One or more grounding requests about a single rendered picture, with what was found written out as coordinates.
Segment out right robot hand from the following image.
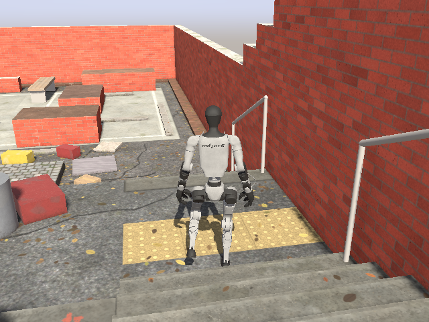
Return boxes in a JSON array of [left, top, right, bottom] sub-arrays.
[[239, 190, 254, 207]]

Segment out left robot forearm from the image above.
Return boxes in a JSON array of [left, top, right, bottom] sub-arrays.
[[177, 161, 190, 191]]

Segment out right robot forearm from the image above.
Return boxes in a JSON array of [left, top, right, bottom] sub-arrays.
[[238, 162, 252, 193]]

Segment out humanoid robot torso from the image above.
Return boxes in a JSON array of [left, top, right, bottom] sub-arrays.
[[198, 132, 229, 201]]

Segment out right robot thigh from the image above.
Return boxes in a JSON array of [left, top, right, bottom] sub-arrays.
[[221, 186, 237, 231]]

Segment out left robot hand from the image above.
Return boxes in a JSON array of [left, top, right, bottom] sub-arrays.
[[176, 189, 192, 205]]

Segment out left robot upper arm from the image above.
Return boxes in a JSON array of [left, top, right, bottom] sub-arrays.
[[182, 135, 200, 172]]

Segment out right robot upper arm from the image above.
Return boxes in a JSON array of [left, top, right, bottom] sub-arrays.
[[227, 134, 245, 172]]

